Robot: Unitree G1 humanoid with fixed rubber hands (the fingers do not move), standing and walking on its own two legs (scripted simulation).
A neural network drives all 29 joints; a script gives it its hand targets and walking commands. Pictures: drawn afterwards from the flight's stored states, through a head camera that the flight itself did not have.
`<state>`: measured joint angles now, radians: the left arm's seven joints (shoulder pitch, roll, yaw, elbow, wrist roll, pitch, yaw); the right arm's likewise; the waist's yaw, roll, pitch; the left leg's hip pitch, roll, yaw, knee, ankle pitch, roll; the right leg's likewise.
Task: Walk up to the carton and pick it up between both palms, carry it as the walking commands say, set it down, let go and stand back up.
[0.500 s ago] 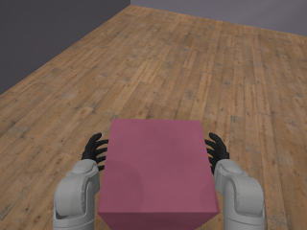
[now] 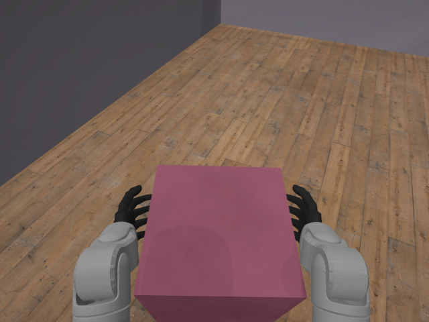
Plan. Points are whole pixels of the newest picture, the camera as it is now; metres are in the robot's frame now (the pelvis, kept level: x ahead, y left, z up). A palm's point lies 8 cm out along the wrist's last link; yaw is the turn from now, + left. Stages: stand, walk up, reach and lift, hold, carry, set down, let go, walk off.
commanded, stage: carry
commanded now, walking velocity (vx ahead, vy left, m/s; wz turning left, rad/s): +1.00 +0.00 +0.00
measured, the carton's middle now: (216, 251) +0.26 +0.00 +0.02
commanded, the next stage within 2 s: none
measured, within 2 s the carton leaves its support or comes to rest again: neither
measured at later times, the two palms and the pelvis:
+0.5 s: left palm (174, 87) +0.75 +0.12 +0.07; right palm (276, 88) +0.73 -0.18 +0.08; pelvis +0.48 -0.01 -0.02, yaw -2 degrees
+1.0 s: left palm (187, 31) +1.21 +0.12 +0.07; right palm (258, 32) +1.20 -0.18 +0.07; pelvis +0.94 -0.02 -0.02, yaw -3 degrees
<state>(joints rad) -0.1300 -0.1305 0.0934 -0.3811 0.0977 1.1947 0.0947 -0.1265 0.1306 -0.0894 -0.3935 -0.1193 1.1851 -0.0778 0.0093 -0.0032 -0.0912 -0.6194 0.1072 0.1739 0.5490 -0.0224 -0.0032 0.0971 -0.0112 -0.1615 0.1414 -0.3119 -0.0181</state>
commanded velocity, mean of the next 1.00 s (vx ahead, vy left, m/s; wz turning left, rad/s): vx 0.80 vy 0.00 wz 0.00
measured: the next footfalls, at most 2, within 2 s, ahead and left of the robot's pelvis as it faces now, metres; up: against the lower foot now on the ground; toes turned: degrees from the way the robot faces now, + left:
left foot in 0.08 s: +0.29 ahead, +0.11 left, +0.00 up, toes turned +8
right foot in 0.54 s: +0.73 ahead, -0.13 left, +0.00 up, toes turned -10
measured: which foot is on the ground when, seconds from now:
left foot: up 0.00-0.06, down 0.08-0.56, up 0.58-0.96, down 0.98-1.00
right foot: down 0.00-0.12, up 0.14-0.52, down 0.54-1.00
